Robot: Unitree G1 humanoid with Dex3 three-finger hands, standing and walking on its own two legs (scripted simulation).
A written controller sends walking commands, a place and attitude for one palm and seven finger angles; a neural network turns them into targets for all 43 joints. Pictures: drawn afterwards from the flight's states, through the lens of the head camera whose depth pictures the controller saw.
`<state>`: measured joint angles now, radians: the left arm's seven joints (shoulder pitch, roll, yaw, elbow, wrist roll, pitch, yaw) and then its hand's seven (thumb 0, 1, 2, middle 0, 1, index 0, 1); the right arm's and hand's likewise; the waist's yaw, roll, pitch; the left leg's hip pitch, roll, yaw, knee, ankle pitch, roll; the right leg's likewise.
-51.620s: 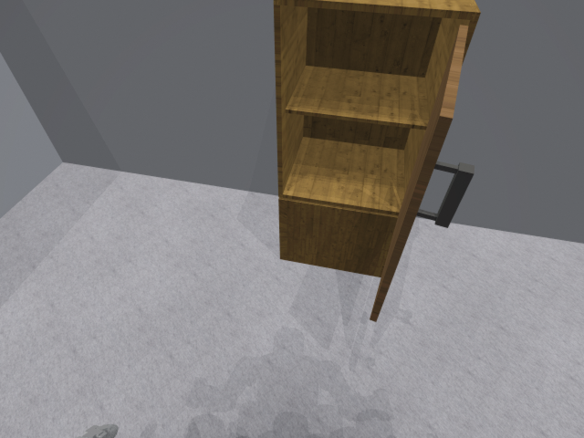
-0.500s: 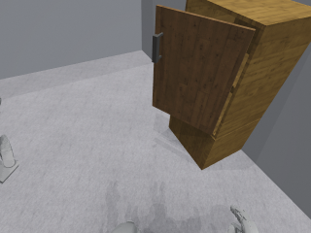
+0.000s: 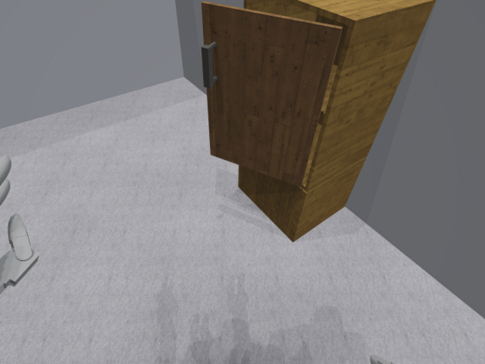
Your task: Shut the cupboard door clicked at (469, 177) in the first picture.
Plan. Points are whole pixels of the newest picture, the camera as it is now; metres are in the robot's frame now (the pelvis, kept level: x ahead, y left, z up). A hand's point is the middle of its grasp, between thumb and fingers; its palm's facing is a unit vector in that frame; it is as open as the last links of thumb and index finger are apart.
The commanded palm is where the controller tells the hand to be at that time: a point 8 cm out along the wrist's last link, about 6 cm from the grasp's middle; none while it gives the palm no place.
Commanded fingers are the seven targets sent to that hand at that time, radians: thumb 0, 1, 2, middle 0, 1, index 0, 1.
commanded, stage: stop stepping back and stand still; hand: left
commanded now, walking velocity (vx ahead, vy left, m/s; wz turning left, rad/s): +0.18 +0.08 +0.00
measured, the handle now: (211, 64) +0.97 +0.15 +0.06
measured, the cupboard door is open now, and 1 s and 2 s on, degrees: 27 27 27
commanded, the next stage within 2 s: let the arm hang, fingers relaxed in 0.54 s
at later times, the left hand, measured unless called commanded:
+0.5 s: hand (43, 233) +0.24 +0.27 +0.16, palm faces +0.37 -0.79 -0.49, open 7.4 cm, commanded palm +0.18 +0.31 +0.18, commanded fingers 0.00 0.90 0.90 -0.20 -0.30 -0.20 -0.30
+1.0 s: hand out of the picture +0.04 +0.22 -0.17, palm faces +0.01 -0.98 -0.17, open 6.9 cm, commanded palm none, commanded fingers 0.00 0.90 0.90 -0.20 -0.30 -0.20 -0.30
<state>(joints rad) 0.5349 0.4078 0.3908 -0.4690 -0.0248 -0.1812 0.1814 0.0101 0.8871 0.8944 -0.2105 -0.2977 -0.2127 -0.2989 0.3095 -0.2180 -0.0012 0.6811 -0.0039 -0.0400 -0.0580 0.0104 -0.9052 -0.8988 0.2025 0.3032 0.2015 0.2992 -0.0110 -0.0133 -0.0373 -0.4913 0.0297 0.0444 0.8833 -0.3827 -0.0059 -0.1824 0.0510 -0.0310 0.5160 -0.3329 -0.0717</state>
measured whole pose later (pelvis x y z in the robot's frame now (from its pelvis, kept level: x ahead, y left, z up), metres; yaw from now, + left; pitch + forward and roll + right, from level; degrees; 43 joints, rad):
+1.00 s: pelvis -0.01 +0.04 +0.00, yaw +1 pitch -1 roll -1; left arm 0.31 0.21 0.01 0.83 0.01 0.05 0.02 -0.02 0.99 0.89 -0.21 -0.30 -0.21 -0.30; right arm 0.26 -0.22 0.02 0.91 -0.03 0.05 0.01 0.01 -0.91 -0.90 0.20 0.30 0.20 0.30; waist -0.02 -0.05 0.06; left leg -0.36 0.04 0.08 0.54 -0.17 0.02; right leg -0.19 0.01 -0.05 0.54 -0.33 -0.01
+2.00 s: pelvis +0.00 +0.05 +0.01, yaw -1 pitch -1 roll +0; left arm 0.25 0.22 0.01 1.13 0.02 0.00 0.02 0.00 0.91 0.89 -0.20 -0.30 -0.20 -0.30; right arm 0.23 -0.21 -0.03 1.12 -0.01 0.02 -0.01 0.00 -0.91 -0.90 0.20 0.30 0.20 0.30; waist -0.02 0.00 0.04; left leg -0.24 0.02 0.12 0.38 -0.12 0.04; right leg -0.09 0.00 -0.01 0.38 -0.26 0.01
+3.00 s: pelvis +0.02 +0.07 +0.00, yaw +14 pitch +1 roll -2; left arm 0.18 0.23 0.07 0.95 0.02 0.06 0.02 0.00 0.91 0.89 -0.20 -0.30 -0.20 -0.30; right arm 0.21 -0.19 -0.04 0.95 -0.03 0.04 -0.01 0.00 -0.91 -0.90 0.20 0.30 0.20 0.30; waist -0.03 -0.01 0.13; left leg -0.36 -0.04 0.00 0.54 -0.20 0.07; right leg -0.45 -0.05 -0.02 1.09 -0.44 0.04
